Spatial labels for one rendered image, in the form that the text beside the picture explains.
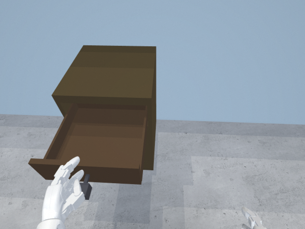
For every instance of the cabinet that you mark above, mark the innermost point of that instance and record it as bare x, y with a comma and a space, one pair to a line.
124, 75

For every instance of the right robot hand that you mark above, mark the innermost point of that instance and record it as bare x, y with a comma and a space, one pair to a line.
253, 219

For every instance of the drawer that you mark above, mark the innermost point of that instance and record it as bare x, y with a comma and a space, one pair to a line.
109, 139

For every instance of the robot left forearm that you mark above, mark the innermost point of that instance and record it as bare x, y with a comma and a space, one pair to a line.
51, 224

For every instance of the left robot hand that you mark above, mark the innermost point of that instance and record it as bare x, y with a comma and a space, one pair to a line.
63, 195

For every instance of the handle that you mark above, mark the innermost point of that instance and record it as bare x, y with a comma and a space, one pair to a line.
86, 187

